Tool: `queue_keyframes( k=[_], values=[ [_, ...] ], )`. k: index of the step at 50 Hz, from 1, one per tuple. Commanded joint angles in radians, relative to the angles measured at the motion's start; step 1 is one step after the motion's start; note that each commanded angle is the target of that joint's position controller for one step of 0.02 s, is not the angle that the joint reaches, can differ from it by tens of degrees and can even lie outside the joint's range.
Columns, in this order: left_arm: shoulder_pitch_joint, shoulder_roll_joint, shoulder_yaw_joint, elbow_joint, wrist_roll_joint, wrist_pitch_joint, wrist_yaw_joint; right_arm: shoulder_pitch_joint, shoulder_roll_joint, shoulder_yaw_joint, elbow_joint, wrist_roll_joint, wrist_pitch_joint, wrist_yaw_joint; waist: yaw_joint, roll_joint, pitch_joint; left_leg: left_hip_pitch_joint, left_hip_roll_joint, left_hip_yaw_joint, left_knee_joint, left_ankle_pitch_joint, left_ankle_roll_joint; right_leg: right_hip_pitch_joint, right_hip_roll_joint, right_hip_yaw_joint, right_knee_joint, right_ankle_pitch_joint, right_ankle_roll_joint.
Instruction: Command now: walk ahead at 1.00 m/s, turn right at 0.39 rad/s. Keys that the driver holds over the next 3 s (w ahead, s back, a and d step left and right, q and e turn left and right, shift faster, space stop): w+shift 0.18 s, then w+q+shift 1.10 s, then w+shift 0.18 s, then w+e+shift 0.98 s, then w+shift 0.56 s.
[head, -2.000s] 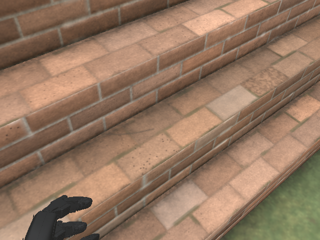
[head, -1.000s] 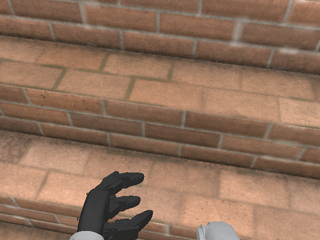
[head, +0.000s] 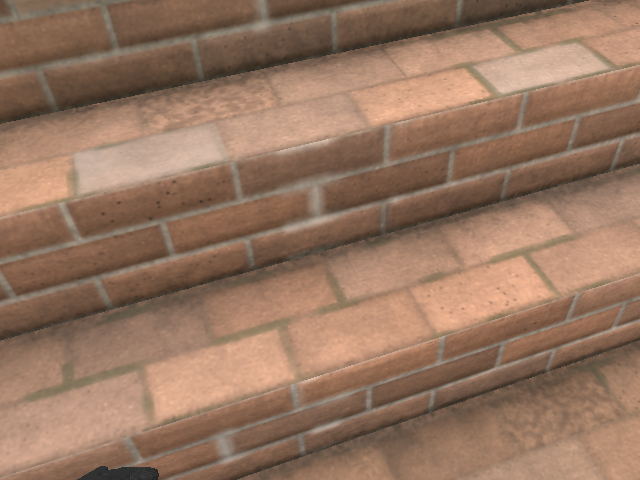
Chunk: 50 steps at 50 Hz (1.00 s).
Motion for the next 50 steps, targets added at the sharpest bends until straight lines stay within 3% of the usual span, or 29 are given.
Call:
queue_keyframes(
  k=[1,7,8,11,12,13,14,15,17,18,19,20,22,23,26,27,29,31,33,35,36,37,38,39,40,41,42,45,50],
  values=[
    [0.087,-0.063,-0.038,-0.057,-0.027,0.033,0.007,-0.221,-0.004,0.02,-0.047,-0.004,-0.061,0.035,0.109,0.078,0.151,-0.106,0.195,-0.343,-0.483,-0.081,0.117,-0.12,-0.047,0.006,0.104,-0.038,0.028],
    [0.291,0.03,-0.016,-0.035,-0.059,0.045,-0.004,-0.39,-0.14,-0.012,-0.127,-0.052,-0.045,0.022,0.271,0.084,-0.024,-0.041,0.176,-0.069,-0.277,-0.136,0.025,0.287,-0.213,-0.272,-0.656,-0.113,0.015],
    [0.253,0.005,-0.026,-0.052,-0.065,0.04,0.0,-0.315,-0.107,-0.01,-0.139,-0.054,-0.024,0.007,0.228,0.103,-0.006,0.025,0.171,-0.045,-0.211,-0.089,0.003,0.318,-0.235,-0.277,-0.908,-0.191,-0.008],
    [0.62,0.037,-0.03,0.212,0.023,-0.092,0.005,-0.348,0.056,0.013,-0.224,-0.066,-0.017,0.068,0.274,-0.398,0.045,-0.399,-0.193,0.182,0.769,0.004,-0.162,0.84,-0.151,-0.165,-1.254,0.197,-0.033],
    [0.66,-0.079,-0.058,0.261,0.014,-0.104,0.024,-0.502,0.126,0.053,-0.264,-0.047,-0.042,0.065,0.323,-0.196,0.024,-0.358,-0.181,0.082,0.795,0.074,-0.099,0.824,-0.157,-0.215,-1.376,0.311,0.008],
    [0.728,-0.036,-0.04,0.312,0.032,-0.121,0.052,-0.603,0.146,0.074,-0.363,-0.057,-0.05,0.082,0.286,-0.136,0.074,-0.392,-0.141,0.089,0.738,0.092,-0.109,0.893,-0.167,-0.136,-1.463,0.338,-0.035],
    [0.578,-0.115,-0.051,0.318,0.035,-0.12,0.073,-0.514,0.121,0.088,-0.353,-0.016,-0.048,0.074,0.184,0.074,0.097,0.007,-0.107,0.064,0.487,0.139,0.004,0.679,-0.207,-0.308,-1.861,0.366,0.034],
    [0.339,-0.075,-0.041,0.303,0.05,-0.135,0.061,-0.264,0.057,0.065,-0.373,0.012,-0.013,0.057,-0.089,0.075,0.08,0.182,-0.166,0.048,0.34,0.093,0.051,0.723,-0.226,-0.339,-1.949,0.751,0.091],
    [-0.143,0.253,0.051,0.074,-0.019,-0.159,0.024,0.055,-0.211,-0.004,-0.329,0.031,0.021,0.077,-0.405,0.068,-0.198,0.621,-0.225,-0.042,-0.33,0.657,-0.003,0.792,-0.217,-0.343,-1.545,1.779,0.136],
    [-0.331,0.354,0.121,-0.038,-0.088,-0.167,0.047,0.554,-0.334,-0.062,-0.193,-0.127,-0.005,0.033,-0.598,0.192,-0.204,1.55,-0.185,-0.127,-0.661,1.061,0.123,-0.165,0.039,-0.384,-0.649,1.749,0.412],
    [-0.466,0.336,0.099,-0.073,-0.081,-0.152,0.057,0.583,-0.324,-0.115,-0.086,0.003,-0.003,-0.006,-0.608,0.709,-0.182,1.647,0.059,-0.41,-0.683,1.274,0.225,-0.586,0.096,-0.192,0.015,-0.666,0.304],
    [-0.301,0.118,0.01,-0.154,-0.037,-0.111,0.024,0.254,-0.219,-0.068,-0.205,0.054,-0.008,-0.082,-0.294,0.634,-0.361,1.536,0.111,-0.577,-0.193,1.165,0.175,-0.776,-0.037,0.2,0.194,-0.839,0.223],
    [0.011,0.075,-0.027,-0.151,-0.029,-0.065,0.004,-0.377,-0.063,-0.016,-0.404,-0.01,0.002,-0.115,0.092,0.238,-0.286,0.628,0.169,-0.719,-0.159,1.031,0.054,-0.327,-0.261,0.401,-0.129,-0.919,0.034],
    [0.266,0.075,-0.019,-0.083,-0.028,-0.041,-0.002,-0.545,-0.082,-0.005,-0.412,-0.041,-0.013,-0.095,0.261,-0.058,-0.219,0.202,0.083,-0.525,-0.208,0.926,0.068,0.112,-0.196,0.146,-0.369,-0.703,0.046],
    [0.845,0.008,-0.016,0.164,0.046,-0.001,0.053,-0.657,-0.023,0.041,-0.339,-0.036,-0.052,-0.033,0.513,-0.366,-0.075,-0.325,-0.313,0.173,0.17,0.599,-0.065,0.866,-0.074,-0.408,-1.087,-0.116,0.079],
    [0.863,0.009,-0.014,0.222,0.026,-0.049,0.04,-0.585,-0.024,0.025,-0.317,-0.035,-0.052,-0.006,0.459,-0.464,-0.022,-0.508,-0.367,0.144,0.544,0.29,-0.103,1.139,-0.179,-0.242,-1.392,0.271,0.028],
    [0.505,-0.114,-0.048,0.202,-0.036,-0.085,0.01,-0.361,0.037,0.032,-0.286,-0.031,-0.038,-0.002,0.198,-0.139,0.131,-0.369,-0.382,-0.006,0.837,0.131,0.052,0.957,-0.232,-0.215,-1.778,0.416,0.039],
    [0.473,-0.068,-0.046,0.282,0.029,-0.095,-0.006,-0.406,0.13,0.06,-0.402,0.036,-0.042,0.027,0.052,-0.013,0.079,-0.682,-0.359,-0.027,1.238,0.067,0.071,1.156,-0.33,-0.165,-1.471,1.02,0.043],
    [0.325,0.091,-0.023,0.228,0.096,-0.137,-0.027,-0.27,0.036,0.076,-0.471,0.066,-0.029,0.012,-0.109,-0.218,0.017,-0.767,-0.252,-0.013,0.946,-0.056,0.005,1.25,-0.404,-0.21,-1.356,1.425,0.097],
    [0.006,0.153,-0.021,0.149,0.013,-0.168,0.003,-0.084,-0.082,0.054,-0.494,-0.021,0.04,-0.004,-0.341,-0.188,-0.044,-0.056,-0.254,0.103,0.56,-0.021,0.0,0.685,-0.329,-0.363,-1.587,1.731,0.109],
    [0.138,0.165,-0.019,0.146,-0.085,-0.153,0.053,-0.234,-0.143,0.053,-0.486,-0.034,0.055,0.033,-0.184,-0.077,-0.078,0.242,-0.335,0.216,0.254,0.124,-0.016,0.549,-0.294,-0.28,-1.511,2.039,0.049],
    [0.387,0.121,-0.045,0.187,-0.1,-0.131,0.095,-0.33,-0.053,0.083,-0.476,-0.017,0.053,0.069,-0.018,-0.046,-0.164,0.69,-0.38,0.202,0.068,0.188,0.048,0.288,-0.207,-0.292,-1.453,1.988,0.234],
    [0.311,0.274,-0.006,0.157,-0.084,-0.136,0.111,-0.063,-0.042,0.058,-0.454,0.011,0.092,0.053,-0.163,-0.146,-0.286,0.852,-0.306,0.028,0.134,0.214,0.058,0.181,-0.31,-0.178,-1.234,1.985,0.266],
    [0.074,0.406,0.037,0.047,-0.085,-0.133,0.097,0.27,-0.155,-0.007,-0.346,0.001,0.143,0.031,-0.339,-0.022,-0.506,0.747,-0.317,-0.103,0.203,0.107,0.107,0.363,-0.373,-0.128,-0.802,1.742,0.094],
    [-0.188,0.313,0.02,-0.051,-0.046,-0.138,0.055,0.445,-0.169,-0.02,-0.243,-0.022,0.162,0.016,-0.423,0.22,-0.561,0.885,-0.279,-0.246,0.064,0.177,0.169,0.155,-0.241,-0.126,-0.426,0.798,0.017],
    [-0.371,0.074,-0.049,-0.117,0.002,-0.107,0.018,0.172,-0.163,-0.043,-0.255,-0.024,0.182,-0.023,-0.325,0.418,-0.48,0.598,-0.173,-0.569,-0.265,0.032,0.289,0.019,0.024,-0.115,0.058,0.025,0.035],
    [-0.292,-0.064,-0.083,-0.193,0.03,-0.066,0.012,-0.126,-0.163,-0.039,-0.31,-0.024,0.167,-0.026,-0.112,0.28,-0.296,0.236,-0.061,-0.822,-0.527,-0.25,0.318,-0.01,-0.004,0.014,0.173,-0.021,0.058],
    [-0.032,-0.022,-0.082,-0.23,0.026,0.011,0.027,-0.461,-0.057,0.017,-0.355,-0.014,0.1,-0.048,0.133,0.035,0.114,-0.682,0.009,-0.762,-0.663,-0.164,0.217,0.209,-0.053,-0.008,0.158,-0.215,0.143],
    [0.31,0.033,-0.074,-0.051,-0.054,0.054,0.048,-0.559,-0.114,0.024,-0.382,-0.065,0.002,-0.033,0.232,-0.079,0.049,-0.773,-0.069,-0.33,-0.432,0.116,0.094,0.527,-0.092,-0.203,-0.216,-0.094,0.164]
  ],
)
